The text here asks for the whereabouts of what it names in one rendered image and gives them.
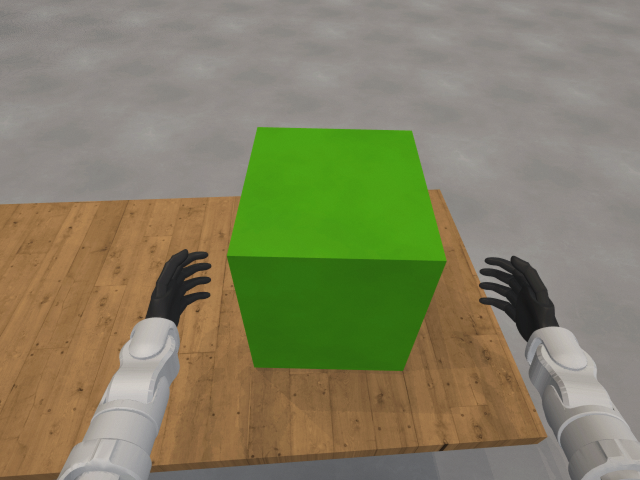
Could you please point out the table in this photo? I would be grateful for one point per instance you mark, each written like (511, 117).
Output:
(76, 277)

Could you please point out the robot left hand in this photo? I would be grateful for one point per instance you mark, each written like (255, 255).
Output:
(167, 299)

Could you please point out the robot left forearm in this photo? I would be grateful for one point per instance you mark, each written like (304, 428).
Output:
(121, 435)

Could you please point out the robot right forearm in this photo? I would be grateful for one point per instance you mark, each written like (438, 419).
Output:
(595, 438)

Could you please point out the carton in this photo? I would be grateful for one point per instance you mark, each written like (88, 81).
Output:
(335, 252)

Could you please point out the robot right hand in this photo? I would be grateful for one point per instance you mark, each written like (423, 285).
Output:
(531, 308)

